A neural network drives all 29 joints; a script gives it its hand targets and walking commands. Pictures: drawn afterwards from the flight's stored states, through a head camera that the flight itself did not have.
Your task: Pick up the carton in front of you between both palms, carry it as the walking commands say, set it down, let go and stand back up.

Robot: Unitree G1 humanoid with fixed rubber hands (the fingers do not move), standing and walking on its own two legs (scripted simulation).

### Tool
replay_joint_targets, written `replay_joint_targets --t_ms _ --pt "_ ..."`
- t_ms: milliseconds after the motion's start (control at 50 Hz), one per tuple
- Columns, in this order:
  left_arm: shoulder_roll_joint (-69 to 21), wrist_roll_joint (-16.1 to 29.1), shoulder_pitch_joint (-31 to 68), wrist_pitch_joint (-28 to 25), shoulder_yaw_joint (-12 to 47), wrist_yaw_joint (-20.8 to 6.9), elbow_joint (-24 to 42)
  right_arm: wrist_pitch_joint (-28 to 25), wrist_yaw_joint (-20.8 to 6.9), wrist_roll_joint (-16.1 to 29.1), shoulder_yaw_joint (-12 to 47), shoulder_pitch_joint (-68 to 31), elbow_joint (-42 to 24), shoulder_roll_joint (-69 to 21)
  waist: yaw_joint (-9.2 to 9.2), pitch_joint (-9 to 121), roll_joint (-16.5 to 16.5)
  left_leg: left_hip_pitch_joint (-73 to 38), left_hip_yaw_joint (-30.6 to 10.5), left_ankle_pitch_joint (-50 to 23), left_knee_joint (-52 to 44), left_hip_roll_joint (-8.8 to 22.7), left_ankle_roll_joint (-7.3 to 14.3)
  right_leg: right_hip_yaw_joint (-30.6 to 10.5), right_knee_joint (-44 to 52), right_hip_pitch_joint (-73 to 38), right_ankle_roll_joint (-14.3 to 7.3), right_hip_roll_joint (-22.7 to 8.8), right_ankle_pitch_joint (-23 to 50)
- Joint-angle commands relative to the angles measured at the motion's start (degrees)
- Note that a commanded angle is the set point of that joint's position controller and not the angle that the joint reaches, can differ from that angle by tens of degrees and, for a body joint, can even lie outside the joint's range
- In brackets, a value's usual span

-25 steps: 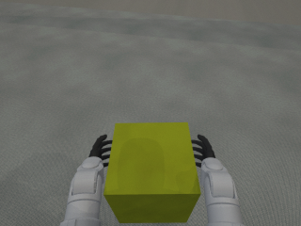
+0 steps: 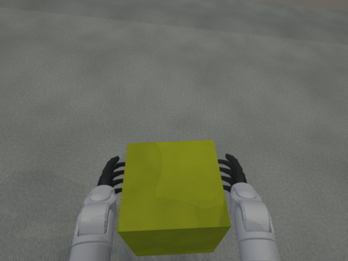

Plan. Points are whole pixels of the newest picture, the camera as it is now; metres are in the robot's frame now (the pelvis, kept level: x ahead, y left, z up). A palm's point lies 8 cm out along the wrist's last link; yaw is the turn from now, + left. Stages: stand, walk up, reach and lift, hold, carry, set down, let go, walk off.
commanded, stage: carry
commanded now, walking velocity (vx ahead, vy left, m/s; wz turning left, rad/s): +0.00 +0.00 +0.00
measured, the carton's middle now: (173, 201) +0.29 -0.01 -0.08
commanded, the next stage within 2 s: none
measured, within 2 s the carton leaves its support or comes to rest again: neither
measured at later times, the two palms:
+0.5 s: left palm (108, 136) +0.41 +0.16 +0.02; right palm (224, 132) +0.43 -0.14 +0.03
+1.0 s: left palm (109, 128) +0.43 +0.16 +0.03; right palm (224, 127) +0.44 -0.14 +0.04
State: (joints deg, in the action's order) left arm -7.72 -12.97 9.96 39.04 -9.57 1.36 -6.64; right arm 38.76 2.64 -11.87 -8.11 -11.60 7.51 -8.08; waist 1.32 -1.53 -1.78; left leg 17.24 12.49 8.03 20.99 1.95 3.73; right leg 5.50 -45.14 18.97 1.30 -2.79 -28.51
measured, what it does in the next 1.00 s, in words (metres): walks ahead: right foot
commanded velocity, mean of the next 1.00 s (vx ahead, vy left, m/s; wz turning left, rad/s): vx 0.00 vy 0.00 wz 0.00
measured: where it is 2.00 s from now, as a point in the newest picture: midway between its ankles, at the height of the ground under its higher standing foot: outside the picture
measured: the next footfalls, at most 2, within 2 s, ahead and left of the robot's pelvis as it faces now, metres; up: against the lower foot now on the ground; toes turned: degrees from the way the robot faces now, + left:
right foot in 0.10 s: +0.15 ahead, -0.11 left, +0.00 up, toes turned +12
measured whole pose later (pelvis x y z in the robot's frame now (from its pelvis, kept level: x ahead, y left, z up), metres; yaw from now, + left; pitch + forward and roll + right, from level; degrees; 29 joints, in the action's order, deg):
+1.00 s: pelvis +0.15 +0.00 +0.00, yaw +2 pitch +3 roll -1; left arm -7.9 -11.9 10.9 41.0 -8.9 1.7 -7.6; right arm 41.2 2.7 -12.2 -8.5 -10.4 5.4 -7.8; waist 0.1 3.7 0.9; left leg 6.3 10.5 16.0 26.8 2.4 -1.6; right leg 11.6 -24.7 9.7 0.3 -3.7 -13.1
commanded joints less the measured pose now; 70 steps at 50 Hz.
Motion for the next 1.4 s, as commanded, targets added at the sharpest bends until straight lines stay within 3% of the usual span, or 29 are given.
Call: replay_joint_targets --t_ms 0,60,100,160,180,240,340,380,460,540,640,700,760,780,820,860,900,920,980,1020,1040,1080,1100,1140,1160,1180,1200,1260,1380 --pt "-51.84 14.59 25.98 -5.32 35.85 -13.43 6.0 -4.88 -14.6 15.3 35.21 -20.33 -3.1 -56.17 -0.85 27.43 10.67 -23.21 -5.73 -38.85 4.74 10.39 0.88 3.55 25.09 -8.8 0.16 0.6 23.75" --pt "-52.69 15.94 25.12 -3.66 37.91 -13.99 6.3 -3.11 -14.51 14.69 35.87 -20.59 -4.82 -54.66 -1.0 26.31 1.92 -14.18 -4.65 -16.69 5.86 8.09 -1.71 -2.09 22.01 -13.92 -1.82 -7.03 42.03" --pt "-50.63 15.97 27.4 -1.49 37.6 -13.87 5.12 -1.25 -14.26 12.75 33.8 -20.53 -4.73 -52.21 -0.49 23.75 2.31 -12.75 -4.96 -8.9 3.95 6.62 -2.08 -3.01 21.13 -11.44 -2.04 -8.23 42.63" --pt "-49.28 14.33 26.06 -0.06 34.47 -13.52 1.26 0.81 -13.5 11.91 33.12 -20.89 -3.82 -50.6 -1.03 22.0 -1.08 -15.49 -6.75 -22.57 5.67 7.65 -2.89 -1.83 18.39 -10.29 -2.0 -8.05 45.1" --pt "-49.32 14.32 24.9 0.48 33.11 -13.54 -0.9 0.96 -13.27 11.6 31.41 -21.55 -3.85 -49.63 -0.96 22.82 2.09 -15.74 -7.03 -26.28 7.2 7.89 -3.13 -1.46 18.48 -10.42 -2.2 -7.57 47.03" --pt "-48.41 12.26 23.82 0.87 28.66 -13.79 -4.12 1.73 -13.21 10.31 27.61 -20.74 0.68 -49.51 -1.02 21.11 0.31 -12.13 -7.24 -20.35 7.27 7.58 -3.66 -1.04 18.34 -11.12 -1.86 -7.78 46.28" --pt "-49.6 12.36 24.55 -0.1 27.58 -13.88 -3.15 1.4 -13.42 12.42 31.25 -23.88 -0.28 -52.75 -0.91 23.32 -1.4 -12.23 -7.04 -25.58 9.12 7.01 -4.26 -0.8 14.94 -12.9 -2.44 -8.35 58.79" --pt "-51.62 13.49 25.24 -0.07 29.38 -13.84 -1.69 0.85 -13.37 13.48 32.76 -25.58 -3.4 -52.83 -1.1 23.95 0.65 -12.46 -6.85 -29.81 9.19 6.52 -4.18 -0.06 13.11 -13.89 -2.21 -7.89 59.64" --pt "-52.35 16.02 29.26 -0.71 34.59 -13.42 5.12 0.21 -13.59 14.03 33.44 -24.27 -4.1 -54.93 -1.18 25.63 4.52 -18.65 -6.41 -43.14 9.88 6.83 -3.95 2.9 14.45 -9.71 -0.58 -3.72 48.61" --pt "-51.1 16.39 29.64 -0.13 35.05 -13.05 3.8 0.57 -13.83 14.01 32.74 -23.77 -3.57 -52.29 -1.15 22.92 3.26 -16.31 -5.08 -33.75 7.75 5.61 -4.45 3.4 17.49 -11.61 -0.73 -3.64 48.17" --pt "-49.68 14.62 23.68 0.42 34.24 -12.62 1.28 0.65 -12.99 14.27 34.51 -23.77 -5.86 -50.57 -1.34 23.09 0.24 -14.5 -4.07 -31.82 4.35 3.48 -5.28 3.11 14.74 -18.75 -1.6 -4.6 62.52" --pt "-48.67 13.33 22.47 0.45 33.32 -12.51 2.12 1.27 -13.15 12.77 32.74 -19.06 -3.02 -50.39 -0.94 23.37 3.98 -18.25 -4.15 -38.48 2.83 4.12 -5.39 3.32 12.74 -15.55 -1.57 -4.68 55.93" --pt "-49.32 13.35 23.95 0.28 33.1 -12.69 2.51 0.96 -13.52 12.33 31.72 -20.49 -2.93 -50.1 -0.94 21.91 7.84 -26.37 -5.85 -51.37 6.7 7.29 -3.91 6.22 19.17 -6.29 0.25 -1.97 33.68" --pt "-48.48 14.09 26.75 -0.2 34.16 -12.58 5.13 0.94 -13.48 12.35 31.33 -20.2 -2.15 -50.99 -0.94 20.8 8.97 -27.01 -5.98 -52.22 8.89 7.81 -3.16 6.6 23.42 -4.86 0.11 -1.02 31.95" --pt "-48.61 14.59 28.53 -0.16 33.72 -12.69 4.62 0.6 -13.39 12.62 31.37 -22.06 -2.53 -51.84 -1.02 20.75 4.26 -16.84 -4.98 -38.03 8.77 6.49 -4.22 4.1 22.23 -15.36 -0.1 -3.24 45.97" --pt "-50.8 16.33 28.09 -0.63 35.15 -12.81 4.64 0.04 -13.1 15.04 34.83 -24.15 -6.93 -52.12 -1.17 22.59 -1.74 -5.6 -1.65 -25.33 8.28 2.61 -6.48 2.56 15.7 -29.09 -2.39 -5.95 73.41" --pt "-50.45 16.47 27.59 -0.41 34.68 -12.98 4.03 0.17 -12.95 14.72 34.36 -24.42 -6.85 -51.7 -1.61 24.29 -4.55 -3.2 -3.34 -10.3 0.48 2.3 -6.18 0.74 14.35 -32.79 -4.52 -8.91 79.14" --pt "-50.82 15.69 25.46 -0.29 34.59 -12.64 3.21 0.32 -12.93 14.43 35.68 -23.72 -7.4 -52.03 -1.57 23.33 -5.74 -5.35 -3.74 -13.76 -1.1 3.05 -6.16 2.5 13.37 -30.3 -3.87 -7.77 76.91" --pt "-49.48 14.48 24.42 -0.03 33.89 -12.58 2.95 0.92 -13.13 13.9 33.95 -21.32 -4.27 -51.04 -0.65 21.51 1.46 -22.22 -4.98 -39.71 -1.02 4.95 -4.92 5.45 10.82 -11.69 -2.0 -4.36 50.09" --pt "-49.45 13.55 24.17 0.61 32.99 -12.53 1.3 1.15 -13.34 13.69 33.24 -21.26 -3.8 -50.57 -0.16 20.5 10.52 -34.25 -8.88 -63.47 5.69 9.63 -2.66 6.55 11.44 3.71 -0.44 -1.42 19.06" --pt "-49.1 14.43 25.98 0.31 34.32 -12.64 3.84 1.21 -13.44 13.91 33.05 -20.91 -3.72 -50.87 -0.12 20.03 11.33 -35.8 -9.59 -64.39 6.26 11.14 -1.43 6.43 15.87 5.75 -0.36 -0.33 11.24" --pt "-49.91 14.5 26.72 0.53 34.4 -12.9 3.77 1.49 -13.54 13.65 32.22 -21.55 -3.35 -51.55 -0.71 18.4 9.01 -28.62 -8.91 -57.77 6.73 11.0 -0.87 4.96 23.95 -1.07 -1.05 -1.44 17.74" --pt "-48.94 14.26 26.41 1.01 33.74 -12.87 4.08 1.35 -13.49 13.27 32.51 -21.85 -3.65 -51.4 -0.57 19.7 9.29 -22.81 -7.89 -50.24 6.97 9.29 -1.93 5.26 25.09 -8.88 -0.69 -2.12 27.24" --pt "-49.24 14.41 26.74 0.73 33.42 -12.92 3.14 1.43 -13.09 13.09 32.39 -22.91 -4.91 -50.95 -0.76 23.15 3.67 -12.47 -6.75 -28.5 7.85 7.36 -4.23 0.87 17.63 -21.07 -2.14 -7.6 56.79" --pt "-49.21 14.02 24.86 0.52 31.83 -12.97 1.2 1.7 -13.07 13.18 32.08 -21.32 -2.91 -51.25 -0.94 23.72 0.49 -11.76 -6.64 -19.97 5.76 7.26 -4.37 0.53 15.66 -21.0 -3.74 -9.62 63.74" --pt "-48.32 13.21 24.86 0.29 31.06 -13.01 1.16 1.52 -13.14 12.21 31.05 -20.81 -2.4 -51.03 -0.95 23.49 -0.62 -11.4 -6.28 -14.64 5.18 6.07 -4.35 -0.44 15.39 -19.52 -4.12 -9.94 63.73" --pt "-50.01 14.01 27.22 -0.08 32.28 -13.07 1.62 1.2 -13.2 12.06 30.69 -21.4 -2.01 -51.36 -0.99 24.24 2.08 -12.53 -6.39 -18.34 5.06 6.1 -3.7 -0.15 14.5 -18.53 -3.98 -9.84 59.1" --pt "-51.28 15.73 27.49 -0.81 33.23 -13.19 3.85 0.64 -13.27 13.65 33.27 -22.62 -4.48 -52.73 -0.74 24.17 -0.15 -16.1 -7.84 -27.16 6.89 8.15 -3.47 1.58 14.76 -13.0 -2.69 -7.81 48.39" --pt "-50.03 14.95 25.9 0.31 32.25 -13.16 1.47 0.87 -12.78 12.8 32.22 -22.04 -4.05 -51.07 -0.98 24.41 1.83 -13.4 -7.34 -20.88 7.16 7.7 -3.36 0.85 14.4 -13.09 -3.09 -8.0 45.62"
